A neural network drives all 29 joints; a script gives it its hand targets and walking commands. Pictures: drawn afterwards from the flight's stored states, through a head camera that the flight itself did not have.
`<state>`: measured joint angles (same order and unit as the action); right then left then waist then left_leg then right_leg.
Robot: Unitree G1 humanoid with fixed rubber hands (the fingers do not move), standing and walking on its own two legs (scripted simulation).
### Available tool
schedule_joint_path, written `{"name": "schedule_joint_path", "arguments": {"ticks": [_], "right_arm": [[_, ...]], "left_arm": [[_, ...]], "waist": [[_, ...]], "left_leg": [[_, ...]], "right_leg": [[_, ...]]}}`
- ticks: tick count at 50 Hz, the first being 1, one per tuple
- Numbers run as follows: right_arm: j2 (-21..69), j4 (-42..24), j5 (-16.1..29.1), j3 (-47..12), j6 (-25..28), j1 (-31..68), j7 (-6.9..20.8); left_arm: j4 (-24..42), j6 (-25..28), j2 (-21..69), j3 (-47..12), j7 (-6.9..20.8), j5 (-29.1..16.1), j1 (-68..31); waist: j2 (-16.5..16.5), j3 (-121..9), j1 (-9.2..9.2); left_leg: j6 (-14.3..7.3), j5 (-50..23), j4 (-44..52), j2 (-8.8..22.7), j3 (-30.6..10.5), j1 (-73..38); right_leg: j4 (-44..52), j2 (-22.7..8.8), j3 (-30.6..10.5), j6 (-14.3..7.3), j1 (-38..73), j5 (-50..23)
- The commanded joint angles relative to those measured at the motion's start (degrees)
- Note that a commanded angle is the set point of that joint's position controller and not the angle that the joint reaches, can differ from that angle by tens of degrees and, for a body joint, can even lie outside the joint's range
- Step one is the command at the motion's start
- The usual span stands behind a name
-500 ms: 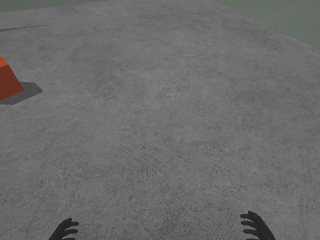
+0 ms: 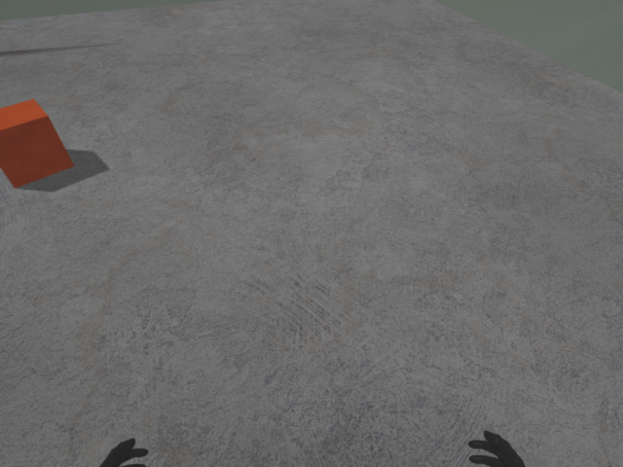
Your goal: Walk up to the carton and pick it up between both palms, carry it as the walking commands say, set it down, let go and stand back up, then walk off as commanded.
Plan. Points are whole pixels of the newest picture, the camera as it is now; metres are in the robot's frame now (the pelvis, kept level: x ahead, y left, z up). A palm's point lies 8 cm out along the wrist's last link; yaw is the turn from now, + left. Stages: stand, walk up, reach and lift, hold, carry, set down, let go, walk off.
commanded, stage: walk up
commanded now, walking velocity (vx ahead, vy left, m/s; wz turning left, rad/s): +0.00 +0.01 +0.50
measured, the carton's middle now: (24, 143) +1.66 +1.39 -0.62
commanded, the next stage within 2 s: none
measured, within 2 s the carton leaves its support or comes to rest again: neither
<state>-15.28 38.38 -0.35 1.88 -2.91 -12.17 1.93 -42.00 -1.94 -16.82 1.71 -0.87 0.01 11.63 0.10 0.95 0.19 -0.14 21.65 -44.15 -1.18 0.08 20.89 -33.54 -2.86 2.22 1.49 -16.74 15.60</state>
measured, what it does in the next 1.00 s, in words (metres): steps to the left, turning left: right foot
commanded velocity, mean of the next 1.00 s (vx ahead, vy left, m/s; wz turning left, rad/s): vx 0.40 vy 0.10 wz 0.49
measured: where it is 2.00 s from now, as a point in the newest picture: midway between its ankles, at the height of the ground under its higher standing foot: (140, 344)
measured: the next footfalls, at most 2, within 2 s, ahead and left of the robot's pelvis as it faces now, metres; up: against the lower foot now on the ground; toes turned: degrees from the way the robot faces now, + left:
right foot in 0.60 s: +0.08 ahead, -0.03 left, +0.00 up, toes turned +14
left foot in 1.06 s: +0.32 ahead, +0.42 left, +0.00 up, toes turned +26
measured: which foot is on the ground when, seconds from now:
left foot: down 0.00-0.60, up 0.62-1.00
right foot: down 0.00-0.10, up 0.12-0.58, down 0.60-1.00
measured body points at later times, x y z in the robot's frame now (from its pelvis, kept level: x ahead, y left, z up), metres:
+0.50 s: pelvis +0.00 +0.07 +0.03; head +0.06 +0.11 +0.47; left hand +0.08 +0.36 -0.11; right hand +0.12 -0.18 -0.08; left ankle +0.00 +0.11 -0.73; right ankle +0.01 -0.08 -0.68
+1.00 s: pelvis +0.18 +0.20 -0.01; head +0.23 +0.19 +0.44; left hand +0.06 +0.47 -0.12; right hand +0.40 +0.03 -0.14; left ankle +0.25 +0.41 -0.68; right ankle +0.04 -0.04 -0.73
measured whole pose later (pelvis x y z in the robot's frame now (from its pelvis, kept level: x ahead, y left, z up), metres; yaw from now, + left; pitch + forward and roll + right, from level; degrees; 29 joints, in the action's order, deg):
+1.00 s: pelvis +0.18 +0.20 -0.01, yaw +21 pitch +2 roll +2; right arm -15.3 38.9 0.3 2.5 -2.7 -12.2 5.7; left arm -45.2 1.1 -16.8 1.8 -0.9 0.0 27.3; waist 1.3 2.5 -2.8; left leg -3.0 10.2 -50.6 4.3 1.8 40.6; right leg -16.4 -11.7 7.9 6.9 9.8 26.9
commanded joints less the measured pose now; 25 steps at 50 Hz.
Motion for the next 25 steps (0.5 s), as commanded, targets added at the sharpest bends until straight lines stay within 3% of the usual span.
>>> {"name": "schedule_joint_path", "arguments": {"ticks": [1, 2, 3, 4, 5, 6, 7, 8, 9, 11, 12, 13, 14, 15, 16, 17, 19, 20, 22, 23, 24, 25], "right_arm": [[-5.2, 0.2, 0.3, 1.4, -0.3, -2.8, 0.6], [-6.3, 0.5, -0.2, 1.9, 0.0, -2.9, 0.0], [-10.3, 0.3, -1.4, 2.9, 0.2, -3.6, 0.0], [-14.6, 0.4, -1.6, 3.9, 0.7, -6.5, -0.6], [-16.1, 1.7, -1.6, 4.4, 1.2, -9.4, -0.9], [-14.4, 2.1, -0.8, 4.2, 1.6, -8.6, -1.2], [-13.2, 2.0, -0.9, 4.2, 1.6, -6.2, -1.5], [-11.7, 1.1, -0.9, 4.1, 1.4, -4.0, -1.8], [-10.9, 1.0, -0.7, 4.1, 1.6, -4.1, -2.1], [-9.4, 0.9, -0.9, 3.2, 1.7, -5.6, -2.5], [-8.5, 1.0, -0.9, 3.6, 1.3, -7.4, -2.4], [-7.7, -0.1, -1.1, 2.5, 1.6, -5.8, -0.7], [-8.2, -0.5, -1.2, 2.5, 1.3, -5.0, -0.4], [-8.3, -0.2, -1.3, 2.5, 1.3, -6.0, -0.2], [-8.5, 0.2, -1.1, 2.6, 1.6, -8.6, -0.5], [-7.2, 3.0, -1.3, 2.3, 2.2, -14.4, -0.8], [-7.5, 3.2, -1.1, 2.6, 2.8, -15.3, -1.4], [-7.8, 2.9, -1.0, 2.8, 3.0, -14.1, -1.5], [-8.9, 4.3, -1.2, 2.9, 3.4, -15.2, -1.6], [-8.3, 4.6, -1.5, 2.6, 3.3, -15.1, -1.4], [-9.5, 4.4, -1.5, 2.8, 3.2, -14.9, -1.5], [-9.1, 3.0, -1.3, 3.0, 3.0, -12.5, -1.2]], "left_arm": [[2.4, -1.0, -9.6, 3.1, -1.0, 1.7, -7.7], [2.5, -1.2, -8.7, 2.8, -0.8, 1.3, -7.5], [3.2, -1.3, -6.6, 2.5, -0.8, 1.1, -5.6], [5.6, -1.4, -6.2, 2.3, -0.6, 1.3, -8.3], [5.6, -1.7, -5.6, 2.4, -0.5, 2.2, -9.1], [5.8, -1.3, -5.4, 2.4, -0.2, 2.5, -9.1], [4.8, -1.3, -5.7, 2.1, -0.4, 2.1, -8.3], [4.5, -1.8, -6.1, 2.2, -0.5, 2.3, -10.0], [4.4, -2.0, -5.9, 2.8, -0.2, 2.2, -8.2], [5.8, -2.1, -5.5, 3.3, 0.1, 2.5, -9.1], [4.2, -1.5, -5.4, 3.0, 0.2, 2.8, -5.2], [3.2, -1.3, -6.1, 2.8, 0.7, 2.7, -3.4], [3.7, -1.1, -5.8, 2.5, 1.3, 2.5, -5.9], [4.1, -0.8, -5.7, 2.5, 1.5, 2.3, -7.4], [4.3, -0.5, -5.5, 2.6, 1.6, 2.5, -8.9], [5.2, 0.4, -4.8, 2.0, 1.7, 2.0, -10.6], [3.6, 1.0, -5.0, 2.1, 1.4, 1.8, -8.1], [3.8, 1.4, -4.9, 2.0, 1.1, 1.5, -7.1], [4.8, 2.4, -4.6, 1.4, 1.0, 1.5, -8.7], [5.0, 2.5, -3.9, 1.5, 0.9, 1.1, -8.8], [5.3, 2.9, -5.0, 1.8, 0.6, 0.9, -10.1], [4.3, 2.9, -5.0, 1.9, 0.2, 0.6, -4.7]], "waist": [[-5.7, -0.2, 4.15], [0.3, 1.2, 4.03], [11.1, 2.6, 3.62], [17.0, 2.4, 5.2], [14.6, 1.6, 5.29], [8.5, 1.0, 3.95], [9.8, 1.3, 3.42], [6.4, 0.9, 3.89], [7.7, 0.8, 3.44], [7.0, -1.7, 2.52], [9.6, -4.8, 2.63], [18.8, -7.5, 4.04], [18.1, -4.6, 3.94], [13.6, -4.2, 4.57], [11.5, -2.7, 4.81], [10.5, -4.0, 6.02], [13.1, -7.5, 5.9], [10.1, -8.3, 4.67], [13.5, -7.2, 5.42], [10.8, -7.1, 5.03], [10.5, -7.3, 5.25], [11.4, -8.2, 2.21]], "left_leg": [[-0.7, -1.7, 5.8, 3.2, 1.2, 0.4], [-2.1, -9.7, 15.9, 6.0, -6.9, 1.0], [-4.2, -18.1, 23.1, 13.0, -24.2, -2.1], [-7.8, -21.7, 28.9, 18.6, -38.0, -7.6], [-8.4, -22.5, 31.2, 19.6, -39.8, -10.2], [-7.9, -24.5, 28.6, 18.4, -36.4, -11.6], [-5.8, -20.8, 28.5, 16.5, -32.2, -10.0], [-4.6, -14.0, 30.0, 13.8, -31.9, -9.9], [-1.4, -16.2, 30.5, 12.8, -30.5, -11.0], [-1.5, -18.1, 29.2, 11.7, -28.1, -15.3], [-1.4, -11.2, 29.2, 10.2, -25.0, -16.5], [2.1, 10.7, 36.4, 5.7, -21.7, -14.3], [1.3, 11.0, 38.1, 6.1, -20.7, -9.4], [-0.7, 9.6, 37.7, 6.6, -23.1, -11.9], [1.3, 7.4, 39.2, 6.4, -24.0, -13.2], [-0.2, 4.0, 37.9, 7.0, -25.3, -19.0], [2.0, -6.2, 35.7, 5.7, -23.8, -25.7], [0.3, -7.1, 33.5, 6.0, -25.3, -25.3], [-2.1, -7.6, 32.4, 6.6, -25.3, -24.6], [-3.5, -5.7, 32.6, 7.2, -28.1, -21.7], [-4.8, -7.3, 30.8, 7.6, -27.5, -19.8], [-3.1, -6.1, 30.0, 6.2, -27.2, -12.9]], "right_leg": [[5.3, -13.4, 0.6, -4.8, 3.0, -8.3], [-1.8, -8.7, 3.7, -1.4, 1.9, -2.8], [-10.5, -2.3, 5.1, 2.0, -6.1, 6.8], [-19.3, 2.7, 1.1, 3.5, -16.1, 18.9], [-23.6, 2.2, -2.9, 3.0, -17.8, 20.2], [-26.1, 0.9, -4.6, 2.7, -18.4, 16.1], [-26.6, -0.4, -5.1, 2.3, -18.4, 12.0], [-28.4, 0.0, -4.8, 2.3, -18.1, 9.7], [-30.1, -0.2, -5.1, 1.7, -17.9, 6.5], [-30.9, 1.1, -4.2, 0.8, -20.3, 5.5], [-30.3, 0.3, -2.3, 0.9, -19.8, 4.9], [-26.9, 1.0, 2.0, 1.8, -14.0, 2.7], [-23.2, 1.9, 3.7, 2.4, -11.4, 2.4], [-21.3, 2.4, 3.9, 2.5, -12.8, 4.2], [-18.9, 3.0, 3.6, 2.3, -11.9, 3.8], [-15.0, 3.1, 2.0, 2.4, -13.9, 5.1], [-12.0, 3.3, 1.8, 2.2, -13.3, 4.4], [-10.1, 4.2, 0.8, 2.0, -12.6, 7.1], [-5.6, 3.7, 0.8, 1.3, -12.4, 8.8], [-4.5, 4.5, -0.7, 1.5, -10.7, 9.9], [-1.3, 3.3, -0.4, 0.8, -8.2, 11.0], [3.4, 3.2, -3.0, -0.9, 1.3, 11.9]]}}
